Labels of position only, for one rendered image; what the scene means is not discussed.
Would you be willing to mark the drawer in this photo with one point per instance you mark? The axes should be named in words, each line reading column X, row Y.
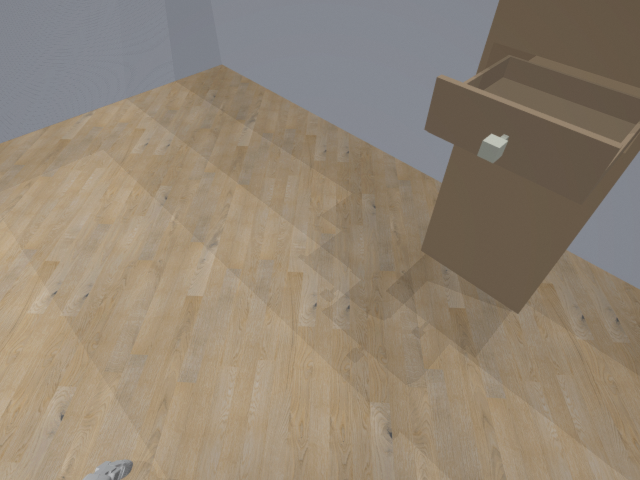
column 565, row 132

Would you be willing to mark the cabinet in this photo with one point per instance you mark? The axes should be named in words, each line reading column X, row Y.
column 497, row 230

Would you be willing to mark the left robot hand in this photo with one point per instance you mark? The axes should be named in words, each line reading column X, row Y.
column 111, row 470

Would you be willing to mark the handle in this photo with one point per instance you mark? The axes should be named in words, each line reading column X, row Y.
column 493, row 147

